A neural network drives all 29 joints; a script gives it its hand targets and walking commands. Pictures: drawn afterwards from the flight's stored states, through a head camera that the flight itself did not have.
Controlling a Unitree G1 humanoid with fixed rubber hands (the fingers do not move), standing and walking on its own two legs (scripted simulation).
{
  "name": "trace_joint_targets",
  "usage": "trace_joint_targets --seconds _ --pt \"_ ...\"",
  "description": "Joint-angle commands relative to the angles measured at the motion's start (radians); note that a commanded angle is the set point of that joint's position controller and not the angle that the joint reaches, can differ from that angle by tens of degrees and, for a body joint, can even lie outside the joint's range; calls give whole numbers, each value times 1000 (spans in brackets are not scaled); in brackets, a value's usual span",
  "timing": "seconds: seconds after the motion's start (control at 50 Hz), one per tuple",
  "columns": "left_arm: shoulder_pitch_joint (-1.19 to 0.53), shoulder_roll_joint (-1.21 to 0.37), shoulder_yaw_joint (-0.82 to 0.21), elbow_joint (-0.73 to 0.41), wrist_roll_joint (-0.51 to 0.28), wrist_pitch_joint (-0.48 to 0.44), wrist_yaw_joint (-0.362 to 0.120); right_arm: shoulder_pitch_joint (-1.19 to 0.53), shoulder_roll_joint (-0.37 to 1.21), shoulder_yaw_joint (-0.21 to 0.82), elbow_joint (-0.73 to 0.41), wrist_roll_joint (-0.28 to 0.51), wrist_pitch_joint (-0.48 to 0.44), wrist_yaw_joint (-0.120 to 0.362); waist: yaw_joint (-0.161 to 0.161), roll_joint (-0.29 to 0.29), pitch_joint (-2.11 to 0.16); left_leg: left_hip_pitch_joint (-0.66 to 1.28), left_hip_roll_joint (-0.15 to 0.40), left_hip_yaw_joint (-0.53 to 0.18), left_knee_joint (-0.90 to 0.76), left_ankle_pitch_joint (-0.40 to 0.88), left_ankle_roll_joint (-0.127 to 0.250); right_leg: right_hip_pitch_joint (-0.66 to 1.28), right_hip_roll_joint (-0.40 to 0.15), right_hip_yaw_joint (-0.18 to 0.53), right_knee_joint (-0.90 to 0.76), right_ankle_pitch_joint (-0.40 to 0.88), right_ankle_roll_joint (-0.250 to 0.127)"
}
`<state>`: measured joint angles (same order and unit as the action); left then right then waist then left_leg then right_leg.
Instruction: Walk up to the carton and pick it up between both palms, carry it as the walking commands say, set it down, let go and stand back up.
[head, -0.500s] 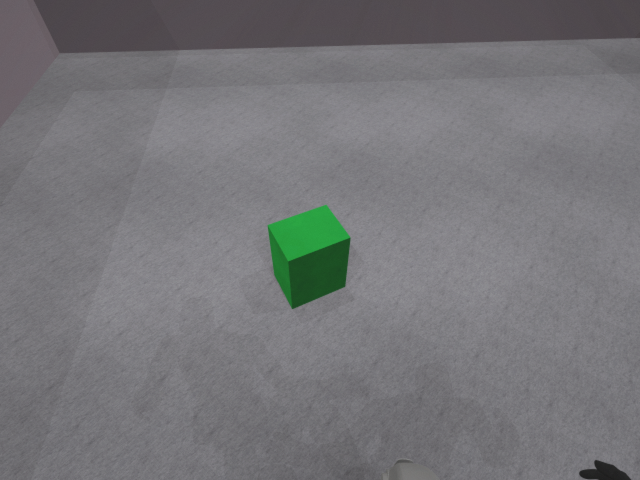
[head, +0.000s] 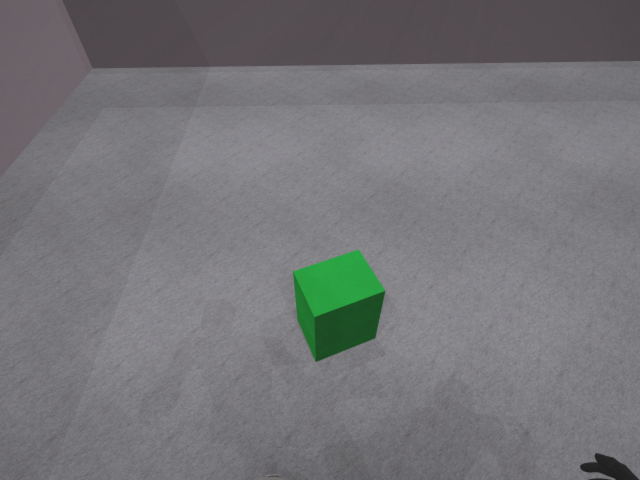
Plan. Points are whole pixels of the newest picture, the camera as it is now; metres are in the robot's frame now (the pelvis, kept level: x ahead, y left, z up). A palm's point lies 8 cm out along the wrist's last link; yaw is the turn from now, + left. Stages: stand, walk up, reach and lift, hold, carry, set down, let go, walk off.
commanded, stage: walk up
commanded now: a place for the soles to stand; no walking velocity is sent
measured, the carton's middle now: (336, 306) +0.74 +0.00 -0.61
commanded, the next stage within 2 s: none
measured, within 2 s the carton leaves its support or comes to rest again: neither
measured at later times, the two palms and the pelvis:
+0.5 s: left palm (87, 390) +0.24 +0.35 -0.05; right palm (587, 416) +0.24 -0.33 -0.08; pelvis +0.16 +0.00 +0.01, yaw -2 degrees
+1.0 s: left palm (139, 332) +0.35 +0.33 -0.08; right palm (556, 346) +0.34 -0.31 -0.06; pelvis +0.22 +0.02 +0.01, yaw -6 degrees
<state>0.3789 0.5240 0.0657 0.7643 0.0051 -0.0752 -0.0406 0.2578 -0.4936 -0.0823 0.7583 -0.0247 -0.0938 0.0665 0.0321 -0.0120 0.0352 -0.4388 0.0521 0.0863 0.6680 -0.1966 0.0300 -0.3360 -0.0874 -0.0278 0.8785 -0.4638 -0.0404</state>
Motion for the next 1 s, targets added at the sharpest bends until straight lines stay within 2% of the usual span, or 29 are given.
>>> trace_joint_targets --seconds 0.0,0.06,0.08,0.12,0.2,0.24,0.26,0.28,0.3,0.32,0.34,0.36,0.4,0.44,0.48,0.52,0.54,0.56,0.58,0.6,0.62,0.66,0.68,0.7,0.74,0.78,0.82,0.88,0.98 --pt "-40 167 23 -63 1 -9 21 137 -272 -75 -37 23 -11 -28 -108 99 -7 359 373 -649 -429 -545 231 -477 14 131 296 41 11" --pt "40 157 32 -10 1 -17 9 66 -214 -54 -43 13 -8 -36 -69 187 7 260 235 -301 -377 -187 186 -315 -32 70 106 93 35" --pt "28 143 35 -10 4 -15 0 71 -213 -52 -44 7 -8 -33 -73 201 7 228 227 -252 -367 -105 199 -266 -26 41 64 83 39" --pt "-27 116 36 -24 8 -11 -11 75 -217 -52 -53 7 -9 -28 -81 194 18 179 226 -211 -364 -95 213 -200 -24 10 -32 107 30" --pt "-53 96 45 -14 3 -16 -23 25 -223 -47 -84 7 -1 -19 -61 198 21 98 200 -178 -355 -266 177 -50 35 -57 -207 217 20" --pt "-26 111 56 -3 9 -24 -21 18 -200 -33 -90 6 8 -15 -25 125 5 21 175 -142 -259 -336 138 105 74 -62 -299 229 7" --pt "26 136 66 8 12 -29 -14 36 -166 -18 -91 2 9 -18 10 40 -27 -45 144 -107 -130 -355 110 235 76 -25 -335 178 -9" --pt "111 194 87 16 16 -36 0 25 -111 3 -111 4 6 -21 69 -145 -50 -204 61 -29 132 -310 59 365 -59 219 -458 -37 -62" --pt "146 305 110 2 9 -42 8 32 -99 11 -130 10 8 -26 83 -281 -54 -382 -46 -14 377 -353 20 395 -317 698 -635 -233 -216" --pt "106 275 103 -22 -7 -42 10 38 -171 -8 -107 9 18 -43 58 -121 -21 -394 16 -147 452 -343 16 356 -354 675 -608 -165 -265" --pt "73 237 90 -37 -14 -39 15 52 -193 -16 -89 12 16 -47 40 -68 9 -377 34 -168 450 -277 9 312 -324 581 -574 -20 -274" --pt "38 212 84 -43 -16 -35 19 82 -191 -16 -69 12 12 -47 14 -72 15 -337 56 -162 405 -238 2 271 -283 468 -556 91 -251" --pt "-16 192 71 -52 -4 -28 20 125 -158 -13 -34 13 9 -39 -15 -149 8 -182 53 -87 279 -229 -14 144 -211 260 -512 351 -210" --pt "-35 179 56 -55 4 -21 17 109 -112 -5 -21 14 16 -38 -17 -183 -7 -25 18 -23 171 -187 -18 38 -170 149 -454 599 -190" --pt "-49 170 40 -55 -1 -10 23 92 -94 -3 -7 21 22 -47 -19 -186 -35 84 -11 17 89 -67 -20 -11 -160 103 -385 701 -168" --pt "-77 158 25 -54 -6 7 29 97 -112 -9 18 18 19 -56 -46 -156 -55 220 -50 20 -37 5 7 -94 -111 66 -274 495 -113" --pt "-89 125 11 -58 -10 15 32 111 -140 -18 27 11 18 -61 -68 -101 -68 304 -19 -39 -93 27 28 -166 -88 52 -210 338 -74" --pt "-76 56 -10 -68 -15 22 35 117 -205 -33 26 -2 11 -70 -65 109 -86 345 171 -302 -194 46 71 -256 -11 -2 -24 134 -16" --pt "-26 63 -14 -55 -24 40 50 65 -260 -30 -4 12 9 -74 -55 189 -104 265 362 -557 -297 -8 208 -239 57 9 13 -143 25" --pt "-39 125 -1 -19 -19 53 57 25 -229 -21 10 18 15 -70 -58 112 -103 233 349 -549 -278 -36 241 -172 34 86 84 -152 21" --pt "-40 122 1 -1 -17 52 59 -21 -223 -19 14 15 20 -73 -38 137 -83 195 319 -485 -250 -23 229 -162 26 78 72 -141 17" --pt "-10 114 5 49 -11 41 58 -105 -205 -8 24 21 26 -77 -10 186 -63 112 239 -331 -203 20 161 -65 21 43 -61 -10 10" --pt "19 115 10 84 -3 34 54 -143 -193 -2 29 23 32 -76 7 179 -65 56 198 -246 -161 49 130 34 39 8 -173 93 10" --pt "6 124 18 92 9 30 54 -146 -168 8 37 21 37 -72 10 146 -57 12 175 -214 -131 26 93 92 37 27 -251 194 4" --pt "-121 164 16 70 6 21 49 -145 -117 22 60 32 44 -71 -44 23 -29 63 83 -140 -98 -122 22 -36 -61 234 -356 190 -46" --pt "-180 119 -3 84 -9 24 43 -174 -144 18 98 25 39 -73 -48 68 -31 171 95 -156 -143 -139 22 -89 -28 161 -324 178 -35" --pt "-166 96 -15 126 -12 30 43 -190 -155 22 126 24 32 -74 -29 86 -71 176 147 -192 -182 -31 49 -3 2 107 -289 274 -10" --pt "-178 94 -19 167 -14 35 43 -234 -142 33 157 29 32 -76 -19 49 -87 185 137 -149 -175 81 41 74 -15 126 -335 380 -11" --pt "-261 87 -30 205 -16 39 42 -272 -124 41 213 33 42 -72 -33 17 -87 270 116 -106 -220 89 22 76 -32 141 -410 427 -7"
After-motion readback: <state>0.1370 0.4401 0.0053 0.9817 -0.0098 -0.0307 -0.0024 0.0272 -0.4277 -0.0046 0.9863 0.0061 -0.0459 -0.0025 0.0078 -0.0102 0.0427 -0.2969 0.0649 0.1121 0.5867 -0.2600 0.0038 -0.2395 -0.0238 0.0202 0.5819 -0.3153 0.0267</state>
